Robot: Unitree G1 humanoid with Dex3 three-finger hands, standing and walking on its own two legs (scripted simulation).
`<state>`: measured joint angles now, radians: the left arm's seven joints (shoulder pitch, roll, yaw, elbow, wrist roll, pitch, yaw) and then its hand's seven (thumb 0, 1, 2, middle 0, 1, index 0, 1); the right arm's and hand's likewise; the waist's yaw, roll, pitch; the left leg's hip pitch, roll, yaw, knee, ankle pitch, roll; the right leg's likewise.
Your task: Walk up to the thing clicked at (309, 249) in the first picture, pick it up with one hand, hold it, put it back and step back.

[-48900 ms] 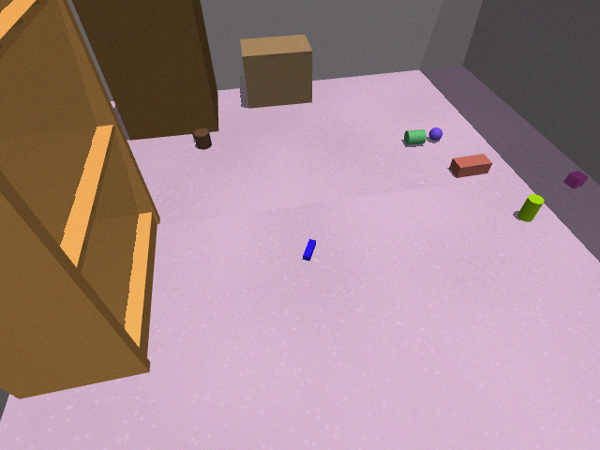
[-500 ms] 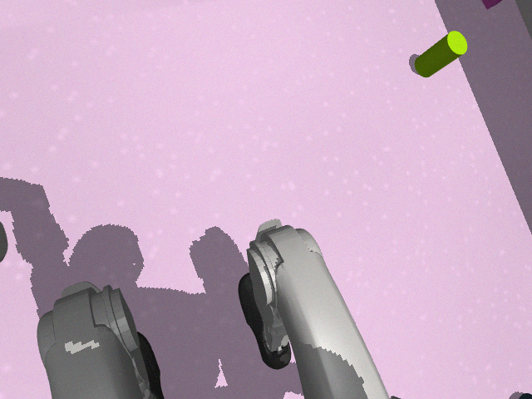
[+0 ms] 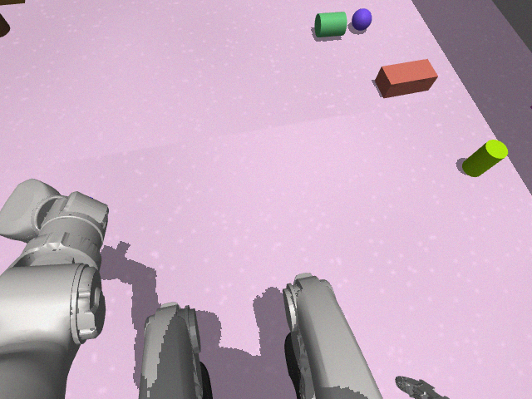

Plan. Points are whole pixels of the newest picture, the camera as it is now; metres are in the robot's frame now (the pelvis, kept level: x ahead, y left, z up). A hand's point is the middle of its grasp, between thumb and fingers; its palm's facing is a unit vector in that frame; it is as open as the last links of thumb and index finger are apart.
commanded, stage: lift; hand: left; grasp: from above
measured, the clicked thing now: (71, 222) +0.47 +0.27 -0.12
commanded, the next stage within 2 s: hold in 0.88 s
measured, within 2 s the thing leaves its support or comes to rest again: neither
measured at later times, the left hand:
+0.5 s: hand (1, 192) +0.40 +0.22 +0.12, palm faces -0.18 -0.39 -0.90, open 6.7 cm
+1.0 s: hand out of the picture +0.39 +0.24 +0.20, palm faces -0.17 -0.42 -0.89, open 6.6 cm
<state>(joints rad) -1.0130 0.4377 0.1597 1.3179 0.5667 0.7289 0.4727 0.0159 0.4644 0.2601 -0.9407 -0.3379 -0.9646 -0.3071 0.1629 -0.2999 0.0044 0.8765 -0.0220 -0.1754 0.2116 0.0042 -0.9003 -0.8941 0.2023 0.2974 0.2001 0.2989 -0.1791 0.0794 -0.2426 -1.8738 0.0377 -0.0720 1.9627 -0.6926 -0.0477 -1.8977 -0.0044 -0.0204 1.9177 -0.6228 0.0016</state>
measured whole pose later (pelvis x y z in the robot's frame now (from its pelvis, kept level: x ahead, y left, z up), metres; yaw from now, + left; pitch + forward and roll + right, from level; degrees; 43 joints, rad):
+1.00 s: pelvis +0.06 +0.00 +0.25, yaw +1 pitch +13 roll -1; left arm -0.79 0.20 0.03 1.26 0.45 0.87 0.52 0.02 0.45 0.26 -0.91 -0.45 -0.94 -0.41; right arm 0.22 -0.28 -0.01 0.92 0.00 -0.19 0.11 0.01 -0.89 -0.89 0.20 0.30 0.20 0.30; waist -0.07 0.04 -0.14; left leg -0.74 0.05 -0.02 0.94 -0.43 -0.04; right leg -0.76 0.00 -0.02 0.92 -0.39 0.00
